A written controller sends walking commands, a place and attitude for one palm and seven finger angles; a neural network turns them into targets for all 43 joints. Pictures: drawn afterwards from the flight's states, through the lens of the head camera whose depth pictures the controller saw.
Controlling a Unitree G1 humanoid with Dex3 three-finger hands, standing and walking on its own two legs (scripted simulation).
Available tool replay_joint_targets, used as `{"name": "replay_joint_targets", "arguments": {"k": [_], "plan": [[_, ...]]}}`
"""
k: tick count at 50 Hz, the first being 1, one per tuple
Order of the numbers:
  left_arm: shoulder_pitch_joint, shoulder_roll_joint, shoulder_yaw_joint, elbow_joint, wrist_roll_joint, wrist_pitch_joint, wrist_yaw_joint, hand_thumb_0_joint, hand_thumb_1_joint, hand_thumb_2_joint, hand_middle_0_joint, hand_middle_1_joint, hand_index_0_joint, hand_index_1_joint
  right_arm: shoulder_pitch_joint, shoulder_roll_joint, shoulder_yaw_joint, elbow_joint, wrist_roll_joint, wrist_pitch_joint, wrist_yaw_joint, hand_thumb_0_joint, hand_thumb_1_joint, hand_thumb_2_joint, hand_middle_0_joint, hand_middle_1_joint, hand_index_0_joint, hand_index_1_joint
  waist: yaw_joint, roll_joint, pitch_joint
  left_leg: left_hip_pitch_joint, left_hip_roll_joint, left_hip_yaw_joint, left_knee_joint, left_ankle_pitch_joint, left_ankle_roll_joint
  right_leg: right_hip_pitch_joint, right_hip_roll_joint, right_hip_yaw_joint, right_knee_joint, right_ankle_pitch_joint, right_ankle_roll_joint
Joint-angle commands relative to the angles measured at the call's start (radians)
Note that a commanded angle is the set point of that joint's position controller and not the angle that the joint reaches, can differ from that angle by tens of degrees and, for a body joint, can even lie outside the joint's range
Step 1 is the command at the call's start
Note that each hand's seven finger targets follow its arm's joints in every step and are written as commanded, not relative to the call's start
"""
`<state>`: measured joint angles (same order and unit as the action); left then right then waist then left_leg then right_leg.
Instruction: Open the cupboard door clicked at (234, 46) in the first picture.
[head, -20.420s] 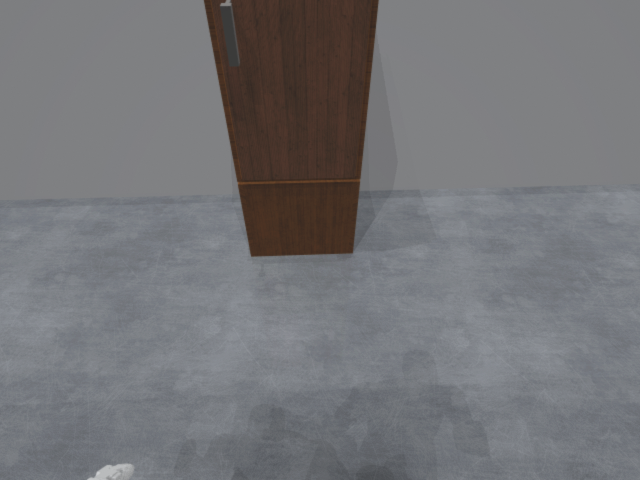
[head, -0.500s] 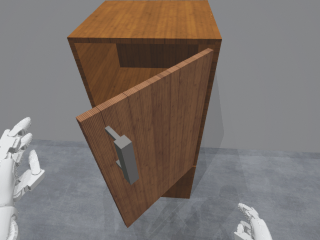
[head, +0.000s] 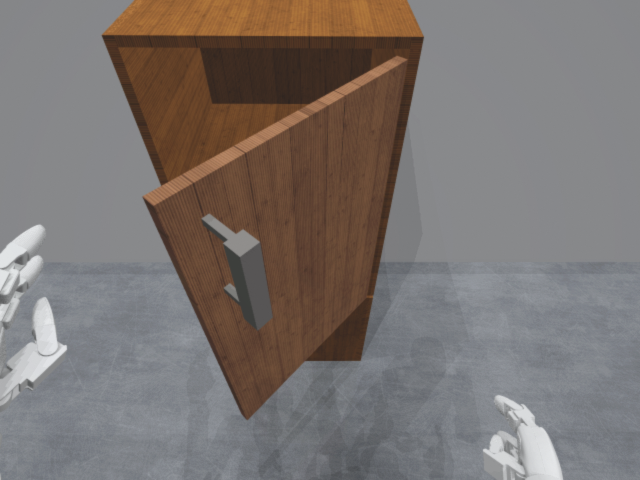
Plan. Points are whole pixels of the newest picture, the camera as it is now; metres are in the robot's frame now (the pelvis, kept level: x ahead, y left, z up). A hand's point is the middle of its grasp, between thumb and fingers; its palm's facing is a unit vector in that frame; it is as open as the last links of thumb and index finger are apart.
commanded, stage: step back with the hand held close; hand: left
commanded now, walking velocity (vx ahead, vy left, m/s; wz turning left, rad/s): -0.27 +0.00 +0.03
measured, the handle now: (237, 273) +0.30 +0.12 +0.13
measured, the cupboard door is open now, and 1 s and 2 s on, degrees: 48 48 48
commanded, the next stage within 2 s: stop stepping back and stand still in 0.60 s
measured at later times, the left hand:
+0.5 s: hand out of the picture +0.08 +0.30 +0.16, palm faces +0.47 -0.78 -0.40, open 7.4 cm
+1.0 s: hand out of the picture -0.03 +0.30 +0.17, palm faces +0.35 -0.82 -0.46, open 7.4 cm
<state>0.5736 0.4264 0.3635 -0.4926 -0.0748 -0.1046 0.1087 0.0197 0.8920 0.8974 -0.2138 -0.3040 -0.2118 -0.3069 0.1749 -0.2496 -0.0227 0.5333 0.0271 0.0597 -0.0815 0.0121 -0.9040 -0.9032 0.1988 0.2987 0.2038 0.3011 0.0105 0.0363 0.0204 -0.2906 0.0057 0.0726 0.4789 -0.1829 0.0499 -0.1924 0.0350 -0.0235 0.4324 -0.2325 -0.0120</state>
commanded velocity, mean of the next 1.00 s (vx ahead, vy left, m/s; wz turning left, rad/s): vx -0.14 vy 0.00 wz -0.01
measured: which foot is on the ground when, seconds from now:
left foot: down 0.00-0.38, up 0.40-0.50, down 0.52-0.90, up 0.92-1.00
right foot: down 0.00-0.52, up 0.54-0.88, down 0.90-1.00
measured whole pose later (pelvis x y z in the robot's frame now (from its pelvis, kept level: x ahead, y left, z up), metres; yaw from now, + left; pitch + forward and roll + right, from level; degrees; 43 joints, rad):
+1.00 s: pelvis -0.22 +0.05 +0.00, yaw -3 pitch +1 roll -1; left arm 0.63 0.44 0.41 -0.56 -0.09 -0.16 0.12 0.02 0.89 0.90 -0.21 -0.30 -0.21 -0.31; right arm 0.25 -0.20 0.01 0.66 0.01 -0.06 -0.04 0.01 -0.90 -0.90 0.20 0.30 0.21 0.30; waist 0.02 0.00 -0.06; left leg -0.53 -0.02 0.01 0.81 -0.23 -0.01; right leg -0.07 0.04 -0.04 0.41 -0.35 -0.04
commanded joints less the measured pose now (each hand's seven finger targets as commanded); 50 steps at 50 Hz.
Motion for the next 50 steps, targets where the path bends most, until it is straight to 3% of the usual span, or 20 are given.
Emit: {"name": "replay_joint_targets", "arguments": {"k": [1,9,14,18,21,24,26,28,29,32,35,38,41,42,44,45,46,47,48,50], "plan": [[-0.014,0.185,0.167,-0.219,0.004,-0.081,0.043,0.000,0.900,0.900,-0.200,-0.300,-0.200,-0.300,-0.084,-0.108,-0.034,-0.169,0.002,-0.063,-0.010,0.000,-0.900,-0.900,0.200,0.300,0.200,0.300,0.005,0.029,-0.151,0.083,0.109,-0.146,-0.054,0.157,-0.001,-0.025,-0.095,0.106,-0.030,0.205,0.012],[-0.055,0.164,0.181,-0.197,0.042,-0.117,0.053,0.000,0.900,0.900,-0.200,-0.300,-0.200,-0.300,-0.089,-0.135,-0.037,-0.178,-0.011,-0.110,-0.014,0.000,-0.900,-0.900,0.200,0.300,0.200,0.300,0.008,0.142,-0.030,-0.361,0.194,-0.290,-0.316,-0.529,0.045,0.139,-0.005,0.044,0.145,-0.135,0.012],[-0.053,0.181,0.195,-0.251,0.038,-0.132,0.049,0.000,0.900,0.900,-0.200,-0.300,-0.200,-0.300,-0.066,-0.111,-0.039,-0.170,-0.011,-0.143,-0.006,0.000,-0.900,-0.900,0.200,0.300,0.200,0.300,0.013,0.083,-0.105,-0.265,0.172,-0.255,-0.264,-0.430,0.028,0.111,-0.007,0.047,0.135,-0.123,-0.010],[-0.069,0.158,0.152,-0.251,0.024,-0.146,0.052,0.000,0.900,0.900,-0.200,-0.300,-0.200,-0.300,-0.036,-0.101,-0.048,-0.115,-0.012,-0.151,0.006,0.000,-0.900,-0.900,0.200,0.300,0.200,0.300,-0.014,-0.147,-0.095,0.124,0.019,-0.127,0.184,-0.228,-0.057,-0.375,-0.197,0.284,-0.194,-0.405,-0.122],[-0.121,0.154,0.138,-0.245,0.035,-0.141,0.064,0.000,0.900,0.900,-0.200,-0.300,-0.200,-0.300,-0.046,-0.086,-0.040,-0.091,-0.021,-0.150,0.007,0.000,-0.900,-0.900,0.200,0.300,0.200,0.300,-0.020,-0.198,-0.077,0.100,0.005,-0.129,0.435,-0.167,-0.049,-0.405,-0.321,0.326,-0.183,-0.107,-0.152],[-0.206,0.184,0.152,-0.223,0.036,-0.130,0.063,0.000,0.900,0.900,-0.200,-0.300,-0.200,-0.300,-0.071,-0.082,-0.021,-0.080,-0.023,-0.151,-0.008,0.000,-0.900,-0.900,0.200,0.300,0.200,0.300,-0.032,-0.119,0.009,0.046,0.035,-0.137,0.064,-0.106,-0.040,-0.303,-0.229,0.209,-0.027,0.091,-0.062],[-0.212,0.178,0.171,-0.259,0.042,-0.151,0.068,0.000,0.900,0.900,-0.200,-0.300,-0.200,-0.300,-0.080,-0.119,-0.021,-0.099,-0.026,-0.171,-0.022,0.000,-0.900,-0.900,0.200,0.300,0.200,0.300,-0.004,0.242,-0.030,-0.075,0.234,-0.358,-0.180,0.160,0.037,-0.163,-0.023,0.070,0.272,0.019,0.025],[-0.132,0.176,0.193,-0.217,0.027,-0.171,0.060,0.000,0.900,0.900,-0.200,-0.300,-0.200,-0.300,-0.031,-0.073,-0.032,-0.079,-0.045,-0.202,-0.007,0.000,-0.900,-0.900,0.200,0.300,0.200,0.300,-0.002,0.238,-0.160,0.019,0.320,-0.382,-0.167,0.455,0.102,-0.173,0.010,0.087,0.524,-0.284,0.021],[-0.093,0.193,0.211,-0.244,0.026,-0.176,0.054,0.000,0.900,0.900,-0.200,-0.300,-0.200,-0.300,-0.037,-0.080,-0.038,-0.076,-0.055,-0.208,0.000,0.000,-0.900,-0.900,0.200,0.300,0.200,0.300,0.004,0.223,-0.191,0.008,0.333,-0.417,-0.174,0.432,0.113,-0.173,0.018,0.114,0.622,-0.317,0.025],[-0.073,0.143,0.165,-0.331,0.015,-0.165,0.046,0.000,0.900,0.900,-0.200,-0.300,-0.200,-0.300,-0.026,-0.085,-0.053,-0.073,-0.031,-0.213,0.032,0.000,-0.900,-0.900,0.200,0.300,0.200,0.300,-0.005,0.103,-0.217,0.122,0.295,-0.287,-0.119,0.522,0.115,-0.224,0.018,0.095,0.623,-0.255,0.039],[-0.020,0.134,0.148,-0.350,0.006,-0.133,0.048,0.000,0.900,0.900,-0.200,-0.300,-0.200,-0.300,-0.057,-0.082,-0.045,-0.079,-0.024,-0.210,0.043,0.000,-0.900,-0.900,0.200,0.300,0.200,0.300,-0.012,0.147,-0.195,0.082,0.263,-0.255,-0.206,0.260,0.081,-0.183,0.031,0.039,0.563,-0.261,0.047],[0.016,0.157,0.182,-0.327,-0.003,-0.110,0.059,0.000,0.900,0.900,-0.200,-0.300,-0.200,-0.300,-0.060,-0.067,-0.024,-0.097,-0.020,-0.205,0.038,0.000,-0.900,-0.900,0.200,0.300,0.200,0.300,-0.011,0.197,-0.170,0.010,0.211,-0.249,-0.361,-0.302,0.031,-0.051,0.047,-0.045,0.332,-0.302,0.024],[0.029,0.174,0.197,-0.300,-0.007,-0.098,0.061,0.000,0.900,0.900,-0.200,-0.300,-0.200,-0.300,-0.059,-0.060,-0.013,-0.098,-0.025,-0.199,0.025,0.000,-0.900,-0.900,0.200,0.300,0.200,0.300,-0.002,0.260,-0.156,-0.035,0.123,-0.176,-0.396,-0.401,-0.088,0.135,0.088,-0.129,0.005,-0.298,-0.013],[0.049,0.185,0.201,-0.287,-0.005,-0.096,0.057,0.000,0.900,0.900,-0.200,-0.300,-0.200,-0.300,-0.058,-0.051,-0.010,-0.096,-0.024,-0.192,0.024,0.000,-0.900,-0.900,0.200,0.300,0.200,0.300,0.003,0.203,-0.165,-0.033,0.073,-0.113,-0.326,-0.351,-0.125,0.185,0.069,-0.119,-0.127,-0.258,-0.031],[0.066,0.222,0.227,-0.272,-0.005,-0.104,0.048,0.000,0.900,0.900,-0.200,-0.300,-0.200,-0.300,-0.033,-0.044,-0.015,-0.075,-0.024,-0.166,0.024,0.000,-0.900,-0.900,0.200,0.300,0.200,0.300,-0.011,-0.105,-0.167,0.122,-0.012,-0.047,0.171,-0.139,-0.084,-0.104,-0.200,0.150,-0.294,-0.154,-0.106],[0.033,0.217,0.212,-0.292,-0.021,-0.107,0.046,0.000,0.900,0.900,-0.200,-0.300,-0.200,-0.300,-0.052,-0.052,-0.010,-0.065,-0.028,-0.159,0.019,0.000,-0.900,-0.900,0.200,0.300,0.200,0.300,-0.006,-0.176,-0.131,0.057,-0.017,-0.071,0.357,-0.094,-0.069,-0.176,-0.311,0.251,-0.319,-0.087,-0.134],[-0.013,0.257,0.248,-0.301,-0.020,-0.114,0.052,0.000,0.900,0.900,-0.200,-0.300,-0.200,-0.300,-0.057,-0.071,-0.006,-0.060,-0.033,-0.167,0.019,0.000,-0.900,-0.900,0.200,0.300,0.200,0.300,-0.003,-0.136,-0.131,-0.076,-0.004,-0.079,0.452,-0.098,-0.065,-0.110,-0.352,0.237,-0.275,0.078,-0.159],[-0.039,0.232,0.222,-0.251,-0.014,-0.110,0.046,0.000,0.900,0.900,-0.200,-0.300,-0.200,-0.300,-0.034,-0.073,-0.005,-0.048,-0.026,-0.180,0.024,0.000,-0.900,-0.900,0.200,0.300,0.200,0.300,-0.012,-0.159,-0.166,-0.168,-0.001,-0.096,0.492,-0.075,-0.071,-0.031,-0.351,0.227,-0.236,0.028,-0.175],[-0.056,0.151,0.163,-0.188,-0.015,-0.100,0.035,0.000,0.900,0.900,-0.200,-0.300,-0.200,-0.300,-0.019,-0.088,-0.034,-0.039,-0.003,-0.184,0.020,0.000,-0.900,-0.900,0.200,0.300,0.200,0.300,-0.029,-0.237,-0.116,-0.207,0.004,-0.124,0.483,-0.071,-0.067,-0.012,-0.294,0.203,-0.215,-0.017,-0.145],[-0.119,0.164,0.158,-0.132,-0.003,-0.094,0.039,0.000,0.900,0.900,-0.200,-0.300,-0.200,-0.300,-0.082,-0.092,-0.022,-0.050,-0.006,-0.188,0.002,0.000,-0.900,-0.900,0.200,0.300,0.200,0.300,-0.024,-0.216,0.007,-0.166,0.041,-0.087,0.317,-0.085,-0.045,-0.056,-0.267,0.163,-0.204,-0.006,-0.118]]}}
